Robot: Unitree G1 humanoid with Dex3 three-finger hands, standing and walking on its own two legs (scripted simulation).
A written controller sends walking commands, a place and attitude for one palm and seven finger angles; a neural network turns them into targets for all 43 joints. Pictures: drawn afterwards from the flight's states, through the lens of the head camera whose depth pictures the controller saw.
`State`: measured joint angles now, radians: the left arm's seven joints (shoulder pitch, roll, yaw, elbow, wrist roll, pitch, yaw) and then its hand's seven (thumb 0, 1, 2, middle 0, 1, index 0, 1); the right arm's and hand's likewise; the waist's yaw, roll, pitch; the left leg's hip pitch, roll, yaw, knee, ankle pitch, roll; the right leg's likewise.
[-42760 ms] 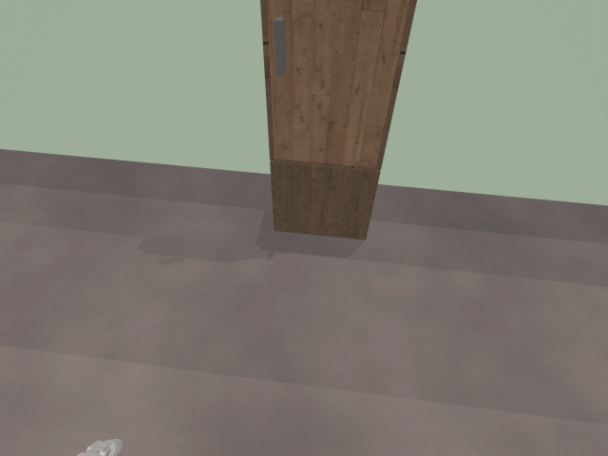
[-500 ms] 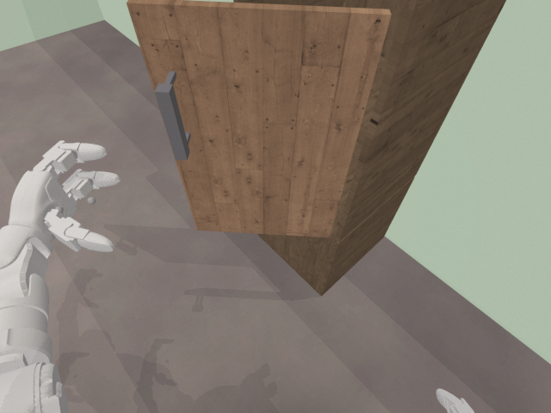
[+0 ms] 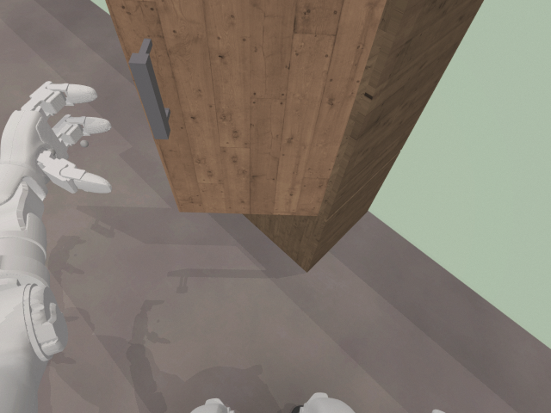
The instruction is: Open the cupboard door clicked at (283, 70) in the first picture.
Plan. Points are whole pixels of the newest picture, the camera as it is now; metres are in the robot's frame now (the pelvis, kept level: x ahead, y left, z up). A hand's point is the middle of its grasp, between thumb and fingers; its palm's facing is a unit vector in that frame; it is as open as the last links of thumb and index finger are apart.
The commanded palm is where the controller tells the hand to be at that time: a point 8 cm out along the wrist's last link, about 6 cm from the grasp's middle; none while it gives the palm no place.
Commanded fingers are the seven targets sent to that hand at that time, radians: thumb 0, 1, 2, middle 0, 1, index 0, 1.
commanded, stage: move the hooked fingers beside the handle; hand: left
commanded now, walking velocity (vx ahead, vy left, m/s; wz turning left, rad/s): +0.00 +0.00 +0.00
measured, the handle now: (154, 91) +0.58 +0.18 +0.10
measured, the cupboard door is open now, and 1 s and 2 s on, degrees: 44 44 44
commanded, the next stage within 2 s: none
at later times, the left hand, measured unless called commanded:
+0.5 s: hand (106, 97) +0.54 +0.24 +0.12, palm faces -0.03 -1.00 -0.01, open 14.0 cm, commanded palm +0.53 +0.29 +0.11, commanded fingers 0.00 -0.50 0.30 -0.30 -1.20 -0.30 -1.20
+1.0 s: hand (101, 106) +0.53 +0.25 +0.11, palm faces -0.04 -1.00 +0.00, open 14.0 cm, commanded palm +0.52 +0.29 +0.10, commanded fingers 0.00 -0.50 0.30 -0.30 -1.20 -0.30 -1.20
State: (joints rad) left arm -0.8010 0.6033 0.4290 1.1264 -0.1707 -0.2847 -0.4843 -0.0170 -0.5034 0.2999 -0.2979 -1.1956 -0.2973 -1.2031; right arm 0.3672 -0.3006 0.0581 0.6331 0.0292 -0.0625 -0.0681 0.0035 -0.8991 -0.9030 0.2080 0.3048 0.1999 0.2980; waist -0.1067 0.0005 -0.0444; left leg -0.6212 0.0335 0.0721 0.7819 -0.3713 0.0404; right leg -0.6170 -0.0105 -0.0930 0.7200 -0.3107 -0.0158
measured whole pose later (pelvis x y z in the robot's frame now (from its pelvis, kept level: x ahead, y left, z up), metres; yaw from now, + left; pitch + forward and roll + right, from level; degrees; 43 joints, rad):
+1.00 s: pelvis +0.03 +0.00 -0.01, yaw -1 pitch +19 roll -3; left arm -0.93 0.70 0.48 1.20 -0.12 -0.26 -0.47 -0.02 -0.50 0.30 -0.30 -1.20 -0.30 -1.20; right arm 0.42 -0.29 0.05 0.59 0.01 0.10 -0.03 0.00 -0.90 -0.90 0.21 0.30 0.20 0.30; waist -0.17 0.02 -0.09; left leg -0.73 0.06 0.06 0.83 -0.43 0.04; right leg -0.70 0.02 -0.09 0.72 -0.34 -0.01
